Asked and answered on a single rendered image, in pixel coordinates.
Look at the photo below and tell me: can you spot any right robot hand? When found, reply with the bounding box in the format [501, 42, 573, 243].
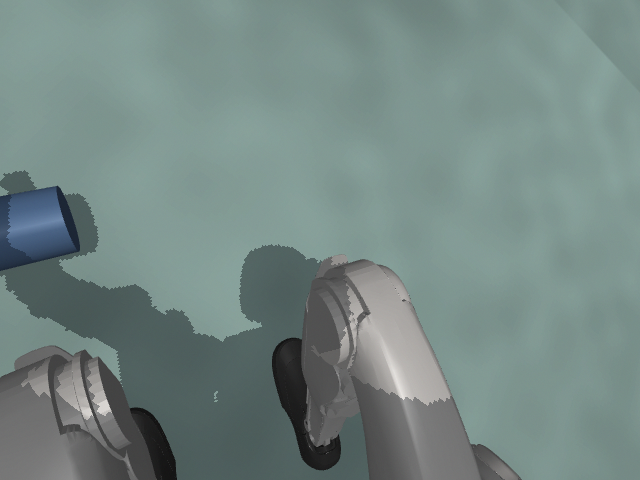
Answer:
[471, 444, 522, 480]

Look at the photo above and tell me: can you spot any right robot foot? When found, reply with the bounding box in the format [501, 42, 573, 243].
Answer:
[272, 338, 341, 470]

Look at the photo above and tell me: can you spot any bottle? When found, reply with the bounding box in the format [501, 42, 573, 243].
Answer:
[0, 186, 80, 271]

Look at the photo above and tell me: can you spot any left robot foot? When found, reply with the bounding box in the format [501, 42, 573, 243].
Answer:
[130, 408, 177, 480]

